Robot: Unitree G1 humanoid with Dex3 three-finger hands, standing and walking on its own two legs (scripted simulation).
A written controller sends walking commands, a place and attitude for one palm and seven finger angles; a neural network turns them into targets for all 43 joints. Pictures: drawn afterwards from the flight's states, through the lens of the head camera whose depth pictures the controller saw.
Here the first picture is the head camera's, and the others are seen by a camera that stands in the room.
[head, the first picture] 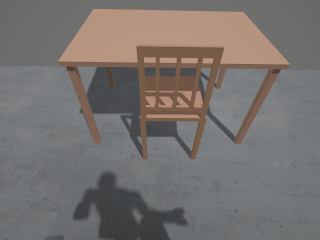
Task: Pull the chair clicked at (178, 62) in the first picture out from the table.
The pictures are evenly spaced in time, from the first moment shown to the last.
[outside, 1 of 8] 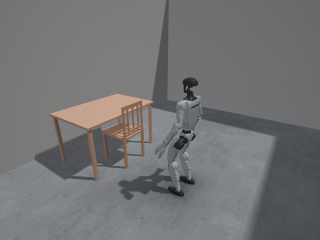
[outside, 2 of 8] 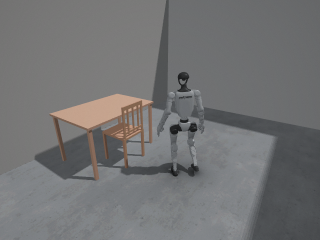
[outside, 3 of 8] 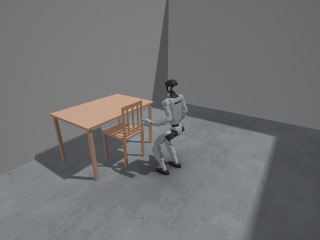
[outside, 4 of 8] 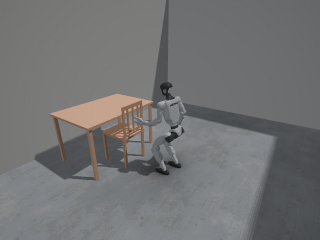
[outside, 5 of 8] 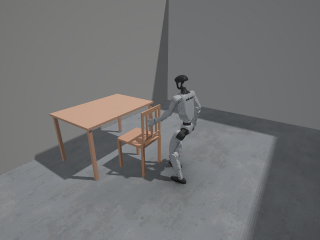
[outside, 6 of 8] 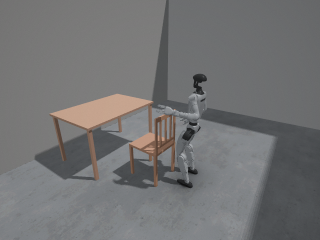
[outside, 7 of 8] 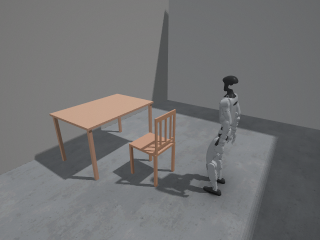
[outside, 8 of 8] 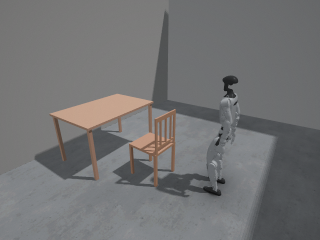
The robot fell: no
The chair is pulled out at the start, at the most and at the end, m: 0.00 0.56 0.55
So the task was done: yes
